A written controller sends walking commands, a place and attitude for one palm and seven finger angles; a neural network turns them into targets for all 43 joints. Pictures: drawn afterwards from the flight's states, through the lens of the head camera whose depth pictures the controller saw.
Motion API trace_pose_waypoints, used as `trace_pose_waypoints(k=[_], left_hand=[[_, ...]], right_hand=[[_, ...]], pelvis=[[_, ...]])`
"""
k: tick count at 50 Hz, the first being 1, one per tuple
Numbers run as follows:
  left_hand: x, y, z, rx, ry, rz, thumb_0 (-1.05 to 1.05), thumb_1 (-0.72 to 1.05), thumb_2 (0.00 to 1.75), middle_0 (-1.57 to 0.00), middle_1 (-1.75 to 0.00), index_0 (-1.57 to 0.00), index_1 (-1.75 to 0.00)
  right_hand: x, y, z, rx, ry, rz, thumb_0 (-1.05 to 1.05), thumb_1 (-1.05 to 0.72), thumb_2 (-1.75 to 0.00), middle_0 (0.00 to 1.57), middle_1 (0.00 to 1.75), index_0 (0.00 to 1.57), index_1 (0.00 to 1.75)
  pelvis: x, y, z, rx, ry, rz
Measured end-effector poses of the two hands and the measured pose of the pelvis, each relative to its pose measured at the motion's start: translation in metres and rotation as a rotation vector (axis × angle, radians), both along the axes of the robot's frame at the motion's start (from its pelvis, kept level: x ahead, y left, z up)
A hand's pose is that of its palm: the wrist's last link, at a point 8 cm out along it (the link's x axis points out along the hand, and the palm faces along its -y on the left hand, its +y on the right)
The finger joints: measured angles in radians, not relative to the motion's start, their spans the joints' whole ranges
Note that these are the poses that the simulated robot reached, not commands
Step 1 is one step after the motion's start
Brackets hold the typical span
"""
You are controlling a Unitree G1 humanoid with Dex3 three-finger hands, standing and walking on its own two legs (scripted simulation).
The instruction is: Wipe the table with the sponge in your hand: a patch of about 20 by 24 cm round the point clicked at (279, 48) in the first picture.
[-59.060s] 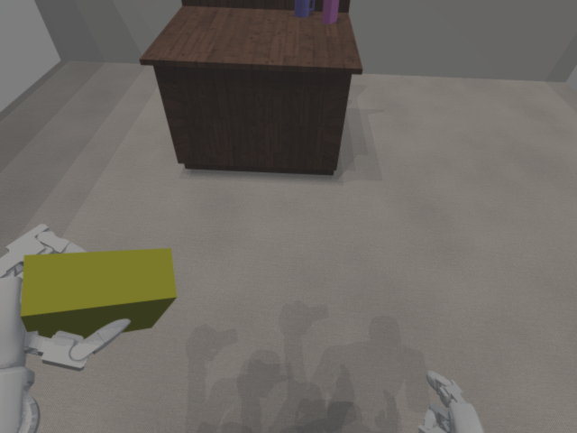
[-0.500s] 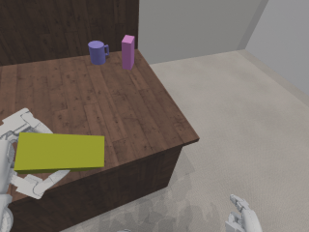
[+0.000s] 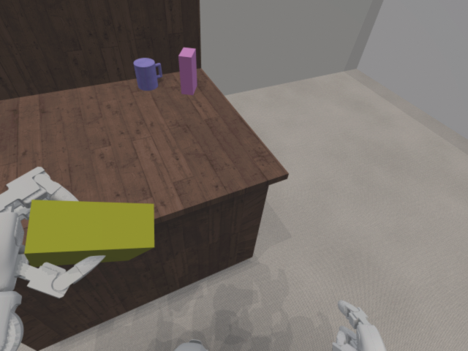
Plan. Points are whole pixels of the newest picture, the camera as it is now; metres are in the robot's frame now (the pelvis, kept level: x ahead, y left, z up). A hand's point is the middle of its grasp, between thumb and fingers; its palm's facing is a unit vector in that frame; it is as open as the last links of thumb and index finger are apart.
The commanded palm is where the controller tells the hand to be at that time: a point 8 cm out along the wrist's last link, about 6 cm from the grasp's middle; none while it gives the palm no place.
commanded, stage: stop stepping back and stand still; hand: left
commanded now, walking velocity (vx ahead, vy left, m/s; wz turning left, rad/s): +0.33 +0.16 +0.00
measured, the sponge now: (107, 236) +0.23 +0.19 +0.15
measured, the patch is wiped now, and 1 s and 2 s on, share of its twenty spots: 1.00 1.00 1.00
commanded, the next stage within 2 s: stand and wait in 1.96 s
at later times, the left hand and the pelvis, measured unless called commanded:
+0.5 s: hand (1, 332) +0.11 +0.24 +0.17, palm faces +0.41 -0.83 -0.39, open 9.3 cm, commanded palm +0.05 +0.29 +0.19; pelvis -0.10 +0.00 -0.02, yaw +3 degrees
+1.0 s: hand out of the picture +0.07 +0.23 +0.16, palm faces +0.45 -0.84 -0.30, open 9.3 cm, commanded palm +0.02 +0.27 +0.19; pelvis -0.11 -0.02 +0.00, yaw +5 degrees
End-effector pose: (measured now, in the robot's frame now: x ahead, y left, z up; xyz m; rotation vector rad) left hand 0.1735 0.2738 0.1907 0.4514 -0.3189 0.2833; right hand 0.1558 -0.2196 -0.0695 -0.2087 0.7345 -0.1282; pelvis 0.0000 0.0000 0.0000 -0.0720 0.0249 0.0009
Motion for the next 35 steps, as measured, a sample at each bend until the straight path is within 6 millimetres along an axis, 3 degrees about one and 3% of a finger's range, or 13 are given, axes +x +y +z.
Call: trace_pose_waypoints(k=[6, 10, 16, 21, 25, 27, 35], left_hand=[[-0.033, 0.011, -0.009, -0.058, -0.002, 0.038, -0.01, -0.47, 1.1, -0.8, -1.4, -0.82, -1.42], [-0.052, 0.028, -0.019, -0.061, -0.017, 0.066, -0.01, -0.47, 1.1, -0.8, -1.4, -0.82, -1.42], [-0.085, 0.031, -0.017, -0.011, 0.024, 0.069, -0.01, -0.47, 1.1, -0.8, -1.4, -0.81, -1.42], [-0.099, 0.018, -0.007, -0.013, 0.01, 0.067, -0.01, -0.47, 1.1, -0.8, -1.4, -0.82, -1.42], [-0.106, 0.01, -0.011, 0.013, 0.006, 0.086, -0.01, -0.47, 1.1, -0.8, -1.4, -0.82, -1.42], [-0.112, 0.005, -0.014, -0.014, 0.004, 0.082, -0.01, -0.47, 1.1, -0.8, -1.4, -0.81, -1.42], [-0.133, -0.003, -0.012, -0.047, -0.016, 0.051, -0.01, -0.47, 1.1, -0.8, -1.4, -0.82, -1.42]], right_hand=[[-0.046, -0.023, 0.017, -0.072, 0.029, -0.047, 0.02, -0.9, -0.9, 0.2, 0.3, 0.21, 0.3], [-0.064, -0.033, 0.019, -0.142, -0.012, -0.056, 0.02, -0.9, -0.9, 0.2, 0.3, 0.2, 0.3], [-0.099, -0.021, 0.016, -0.064, -0.074, -0.098, 0.02, -0.91, -0.9, 0.2, 0.3, 0.2, 0.3], [-0.126, -0.006, -0.008, 0.014, -0.003, -0.047, 0.02, -0.91, -0.9, 0.2, 0.3, 0.2, 0.3], [-0.134, -0.005, -0.035, 0.043, 0.054, -0.008, 0.02, -0.9, -0.9, 0.2, 0.3, 0.21, 0.3], [-0.138, -0.007, -0.038, 0.041, 0.087, -0.004, 0.02, -0.9, -0.9, 0.2, 0.3, 0.21, 0.3], [-0.134, -0.018, -0.006, -0.043, 0.001, -0.009, 0.02, -0.91, -0.9, 0.2, 0.3, 0.21, 0.3]], pelvis=[[-0.027, -0.001, 0.007, 0.059, 0.031, 0.023], [-0.052, 0.012, -0.006, 0.044, 0.052, 0.054], [-0.078, 0.015, -0.005, 0.097, -0.003, 0.011], [-0.088, 0.008, -0.002, 0.083, -0.026, 0.03], [-0.099, -0.001, -0.015, 0.05, -0.05, 0.047], [-0.105, -0.004, -0.015, 0.047, -0.051, 0.051], [-0.118, -0.007, -0.008, 0.064, -0.032, 0.047]])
